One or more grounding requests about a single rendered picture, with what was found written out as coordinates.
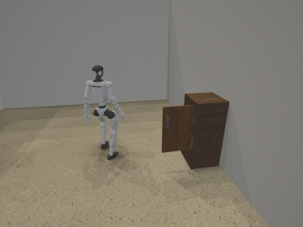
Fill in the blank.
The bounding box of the robot left hand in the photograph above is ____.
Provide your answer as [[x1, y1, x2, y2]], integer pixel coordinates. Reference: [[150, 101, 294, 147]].
[[83, 113, 91, 124]]

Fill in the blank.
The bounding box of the left robot upper arm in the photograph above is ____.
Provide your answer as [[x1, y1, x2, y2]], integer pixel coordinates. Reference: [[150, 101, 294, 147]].
[[84, 80, 92, 100]]

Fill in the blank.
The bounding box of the robot head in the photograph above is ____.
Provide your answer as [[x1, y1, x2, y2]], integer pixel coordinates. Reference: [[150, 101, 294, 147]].
[[92, 65, 104, 82]]

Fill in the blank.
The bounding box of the right robot forearm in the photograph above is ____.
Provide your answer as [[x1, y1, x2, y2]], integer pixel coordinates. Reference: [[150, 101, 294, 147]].
[[112, 96, 122, 114]]

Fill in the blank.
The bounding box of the right robot foot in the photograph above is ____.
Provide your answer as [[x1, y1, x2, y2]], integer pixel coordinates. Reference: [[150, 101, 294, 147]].
[[107, 151, 118, 160]]

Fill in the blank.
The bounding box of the robot right hand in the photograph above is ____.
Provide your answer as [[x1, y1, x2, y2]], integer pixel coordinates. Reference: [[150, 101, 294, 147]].
[[118, 112, 126, 123]]

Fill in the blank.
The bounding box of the left robot forearm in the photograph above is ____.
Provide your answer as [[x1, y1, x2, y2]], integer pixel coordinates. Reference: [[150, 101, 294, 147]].
[[83, 99, 89, 114]]

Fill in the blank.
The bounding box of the right robot upper arm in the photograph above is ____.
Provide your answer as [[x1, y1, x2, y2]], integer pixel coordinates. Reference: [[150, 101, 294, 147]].
[[104, 81, 114, 102]]

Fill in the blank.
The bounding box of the handle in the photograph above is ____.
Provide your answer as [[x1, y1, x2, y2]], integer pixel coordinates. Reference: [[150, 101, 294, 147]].
[[166, 116, 169, 129]]

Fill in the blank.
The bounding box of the cupboard door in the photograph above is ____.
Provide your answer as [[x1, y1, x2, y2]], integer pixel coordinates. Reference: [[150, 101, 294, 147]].
[[162, 104, 195, 153]]

